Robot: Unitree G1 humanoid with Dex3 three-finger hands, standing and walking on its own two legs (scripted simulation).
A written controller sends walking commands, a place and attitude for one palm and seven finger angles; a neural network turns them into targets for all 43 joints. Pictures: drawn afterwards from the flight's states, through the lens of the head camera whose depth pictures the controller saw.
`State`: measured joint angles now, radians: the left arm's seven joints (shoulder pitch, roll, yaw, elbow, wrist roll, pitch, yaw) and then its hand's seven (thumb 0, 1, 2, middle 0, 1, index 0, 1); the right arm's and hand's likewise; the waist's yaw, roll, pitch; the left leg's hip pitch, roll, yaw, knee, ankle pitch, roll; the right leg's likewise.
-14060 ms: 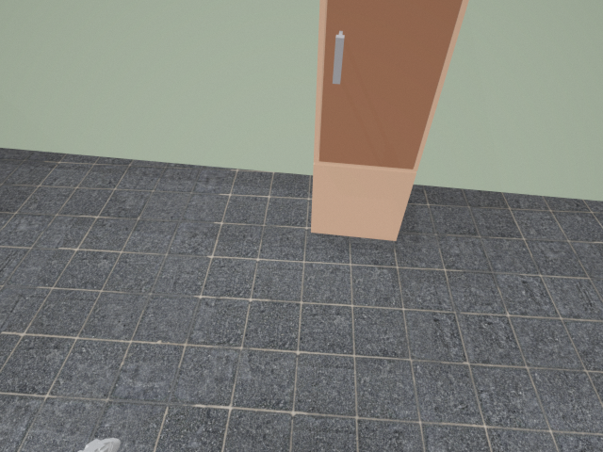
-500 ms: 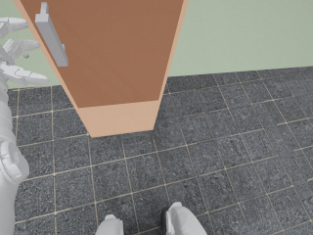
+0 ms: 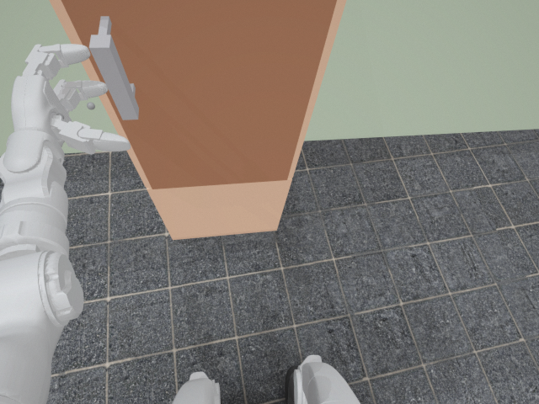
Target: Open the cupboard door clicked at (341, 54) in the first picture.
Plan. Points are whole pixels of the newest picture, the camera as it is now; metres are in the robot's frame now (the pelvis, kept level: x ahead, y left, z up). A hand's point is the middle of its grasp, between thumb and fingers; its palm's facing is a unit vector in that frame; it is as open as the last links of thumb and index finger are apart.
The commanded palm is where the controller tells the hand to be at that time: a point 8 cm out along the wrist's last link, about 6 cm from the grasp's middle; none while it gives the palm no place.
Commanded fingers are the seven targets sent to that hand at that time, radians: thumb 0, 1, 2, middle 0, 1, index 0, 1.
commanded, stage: slide the fingers in behind the handle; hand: left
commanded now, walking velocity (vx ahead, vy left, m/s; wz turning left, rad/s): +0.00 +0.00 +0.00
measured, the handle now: (118, 71) +0.57 +0.18 +0.10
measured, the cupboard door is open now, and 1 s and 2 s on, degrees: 0 0 1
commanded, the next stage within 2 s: close the thumb around the handle in 0.88 s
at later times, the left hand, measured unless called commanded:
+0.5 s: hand (131, 102) +0.52 +0.16 +0.09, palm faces +0.03 -1.00 -0.01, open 14.0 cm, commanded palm +0.50 +0.21 +0.09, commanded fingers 0.00 -0.50 0.30 -0.30 -1.20 -0.30 -1.20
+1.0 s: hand (133, 99) +0.52 +0.16 +0.09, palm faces +0.04 -1.00 -0.02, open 13.9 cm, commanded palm +0.50 +0.20 +0.09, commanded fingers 0.00 -0.39 0.35 -0.31 -1.21 -0.31 -1.21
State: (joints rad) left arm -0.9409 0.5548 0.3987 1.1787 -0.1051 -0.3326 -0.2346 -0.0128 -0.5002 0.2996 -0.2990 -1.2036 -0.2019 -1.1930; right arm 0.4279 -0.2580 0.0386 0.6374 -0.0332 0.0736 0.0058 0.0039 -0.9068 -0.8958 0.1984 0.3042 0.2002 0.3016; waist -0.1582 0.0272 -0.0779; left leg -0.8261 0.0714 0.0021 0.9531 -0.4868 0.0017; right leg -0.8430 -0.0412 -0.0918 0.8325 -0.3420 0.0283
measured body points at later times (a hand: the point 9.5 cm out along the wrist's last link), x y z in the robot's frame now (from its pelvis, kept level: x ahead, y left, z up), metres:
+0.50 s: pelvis -0.01 -0.01 +0.00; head +0.12 +0.00 +0.43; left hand +0.51 +0.22 +0.09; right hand -0.02 -0.27 -0.11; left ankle -0.03 +0.11 -0.69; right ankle +0.02 -0.15 -0.69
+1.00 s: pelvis -0.01 -0.01 +0.00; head +0.12 +0.00 +0.43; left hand +0.51 +0.22 +0.09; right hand -0.03 -0.27 -0.11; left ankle -0.03 +0.11 -0.69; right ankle +0.02 -0.15 -0.69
